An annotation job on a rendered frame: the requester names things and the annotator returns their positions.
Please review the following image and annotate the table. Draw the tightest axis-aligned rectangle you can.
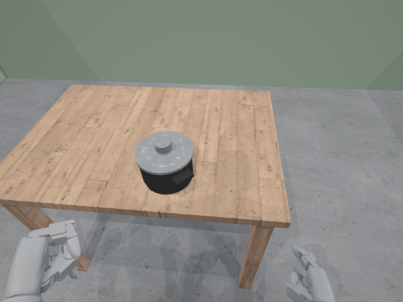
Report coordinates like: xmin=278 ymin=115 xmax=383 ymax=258
xmin=0 ymin=84 xmax=291 ymax=289

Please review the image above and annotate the left robot hand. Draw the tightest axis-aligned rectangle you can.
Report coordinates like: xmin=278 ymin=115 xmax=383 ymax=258
xmin=5 ymin=220 xmax=81 ymax=299

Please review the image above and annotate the knob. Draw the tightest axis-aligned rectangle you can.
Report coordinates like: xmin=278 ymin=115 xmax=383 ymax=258
xmin=154 ymin=137 xmax=171 ymax=154

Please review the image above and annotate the right robot hand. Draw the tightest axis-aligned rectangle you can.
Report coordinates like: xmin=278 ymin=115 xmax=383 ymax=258
xmin=287 ymin=245 xmax=336 ymax=302

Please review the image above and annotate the pot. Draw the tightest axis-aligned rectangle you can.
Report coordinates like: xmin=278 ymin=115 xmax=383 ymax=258
xmin=140 ymin=159 xmax=194 ymax=194

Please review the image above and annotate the lid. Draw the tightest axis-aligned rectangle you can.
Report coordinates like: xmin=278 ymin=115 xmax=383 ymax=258
xmin=134 ymin=131 xmax=194 ymax=176

